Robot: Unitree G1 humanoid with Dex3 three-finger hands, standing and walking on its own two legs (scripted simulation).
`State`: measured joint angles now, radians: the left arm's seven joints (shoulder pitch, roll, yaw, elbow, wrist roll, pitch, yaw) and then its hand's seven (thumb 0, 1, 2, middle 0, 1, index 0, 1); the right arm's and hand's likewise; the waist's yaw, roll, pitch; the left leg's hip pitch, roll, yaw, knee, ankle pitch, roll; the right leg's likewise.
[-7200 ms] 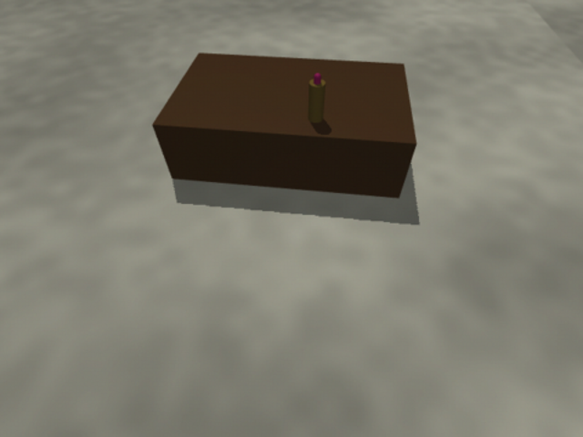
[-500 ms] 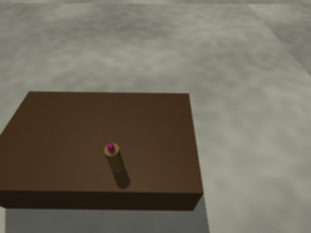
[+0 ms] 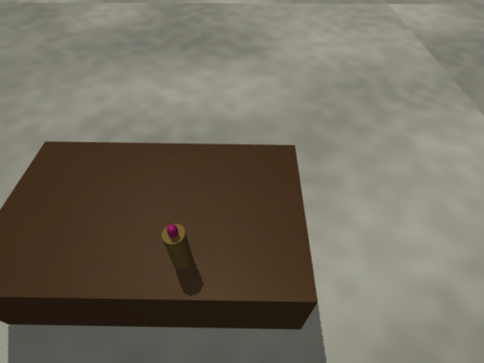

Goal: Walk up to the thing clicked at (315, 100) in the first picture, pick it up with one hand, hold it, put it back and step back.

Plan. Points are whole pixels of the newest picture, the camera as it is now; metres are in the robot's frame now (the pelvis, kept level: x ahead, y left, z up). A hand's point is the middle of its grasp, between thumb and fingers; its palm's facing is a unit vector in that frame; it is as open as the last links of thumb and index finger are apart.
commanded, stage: go down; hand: left
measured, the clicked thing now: (177, 244) +0.48 +0.22 -0.35
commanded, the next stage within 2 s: none
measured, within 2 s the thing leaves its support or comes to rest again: neither
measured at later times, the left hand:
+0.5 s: hand (104, 356) +0.15 +0.27 -0.15, palm faces +0.07 -0.94 -0.33, open 16.2 cm
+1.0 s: hand (99, 357) +0.15 +0.28 -0.15, palm faces +0.07 -0.95 -0.32, open 17.4 cm
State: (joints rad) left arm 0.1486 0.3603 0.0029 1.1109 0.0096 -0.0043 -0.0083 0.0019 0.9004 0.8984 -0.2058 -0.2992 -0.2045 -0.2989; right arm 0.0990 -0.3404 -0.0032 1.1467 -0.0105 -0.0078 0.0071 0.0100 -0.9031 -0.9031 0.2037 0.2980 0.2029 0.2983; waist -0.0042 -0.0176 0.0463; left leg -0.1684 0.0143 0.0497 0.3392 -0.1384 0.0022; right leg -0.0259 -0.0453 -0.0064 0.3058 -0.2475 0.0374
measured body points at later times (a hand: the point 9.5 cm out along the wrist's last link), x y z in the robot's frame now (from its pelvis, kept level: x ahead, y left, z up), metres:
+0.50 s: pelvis +0.01 -0.01 -0.02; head +0.06 +0.00 +0.43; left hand +0.15 +0.32 -0.13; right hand +0.12 -0.27 -0.13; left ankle +0.03 +0.12 -0.75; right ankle -0.05 -0.14 -0.75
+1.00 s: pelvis +0.01 -0.01 -0.05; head +0.06 +0.00 +0.40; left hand +0.15 +0.33 -0.13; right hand +0.16 -0.26 -0.14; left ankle +0.03 +0.12 -0.75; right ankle -0.05 -0.14 -0.75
